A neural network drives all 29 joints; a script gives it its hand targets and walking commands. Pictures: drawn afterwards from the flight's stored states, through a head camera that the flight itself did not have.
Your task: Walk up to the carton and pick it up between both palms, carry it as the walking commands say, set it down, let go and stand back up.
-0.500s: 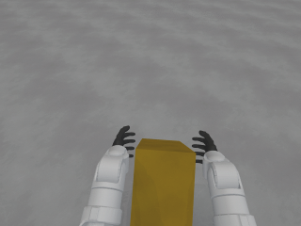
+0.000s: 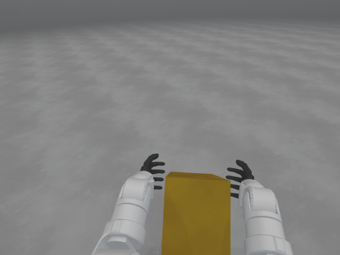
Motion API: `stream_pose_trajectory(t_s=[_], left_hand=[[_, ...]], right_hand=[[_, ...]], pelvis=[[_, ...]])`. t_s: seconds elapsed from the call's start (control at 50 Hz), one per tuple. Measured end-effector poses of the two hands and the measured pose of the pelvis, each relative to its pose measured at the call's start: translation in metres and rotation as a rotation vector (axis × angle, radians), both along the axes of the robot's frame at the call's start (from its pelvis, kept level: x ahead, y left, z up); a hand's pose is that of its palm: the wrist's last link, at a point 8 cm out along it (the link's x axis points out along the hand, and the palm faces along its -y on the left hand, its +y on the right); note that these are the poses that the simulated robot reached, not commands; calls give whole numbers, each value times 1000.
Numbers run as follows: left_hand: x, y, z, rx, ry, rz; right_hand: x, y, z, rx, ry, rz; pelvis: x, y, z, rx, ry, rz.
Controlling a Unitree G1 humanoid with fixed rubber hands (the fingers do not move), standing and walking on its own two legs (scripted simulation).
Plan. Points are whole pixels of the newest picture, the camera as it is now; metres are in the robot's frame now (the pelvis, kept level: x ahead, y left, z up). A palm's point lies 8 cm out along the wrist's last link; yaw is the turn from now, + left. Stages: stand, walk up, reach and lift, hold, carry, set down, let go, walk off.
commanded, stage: hold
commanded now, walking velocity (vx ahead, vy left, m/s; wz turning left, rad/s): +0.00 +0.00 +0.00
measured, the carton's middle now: (192, 210) +0.31 -0.07 -0.08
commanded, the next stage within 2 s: set down in 0.42 s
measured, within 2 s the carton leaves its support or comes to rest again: neither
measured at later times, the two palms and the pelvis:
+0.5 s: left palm (143, 182) +0.30 +0.06 +0.07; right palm (242, 188) +0.26 -0.18 +0.06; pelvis -0.03 -0.02 +0.00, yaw +3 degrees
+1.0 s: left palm (149, 190) +0.34 +0.05 -0.01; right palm (236, 197) +0.29 -0.19 -0.02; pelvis +0.00 +0.00 +0.00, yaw +2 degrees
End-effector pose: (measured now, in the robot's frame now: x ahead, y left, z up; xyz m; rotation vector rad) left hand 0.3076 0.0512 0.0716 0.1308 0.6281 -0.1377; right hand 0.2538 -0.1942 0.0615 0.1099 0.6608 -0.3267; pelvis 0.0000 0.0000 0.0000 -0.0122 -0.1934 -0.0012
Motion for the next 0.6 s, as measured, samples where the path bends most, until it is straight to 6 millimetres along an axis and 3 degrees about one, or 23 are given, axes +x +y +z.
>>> stream_pose_trajectory(t_s=[0.12,0.3,0.44,0.6], left_hand=[[-11,-10,0,1,3,29],[-14,0,1,21,10,50],[-10,8,1,32,8,48],[2,-2,-11,43,37,30]], right_hand=[[-3,-10,-4,8,6,-11],[1,0,-2,2,17,27],[4,8,-2,-14,22,31],[5,6,-13,-54,70,-33]], pelvis=[[-13,-16,-2,11,-26,12],[-27,-28,-4,11,-30,45],[-30,-25,-5,0,-22,61],[-29,-9,-3,-5,18,33]])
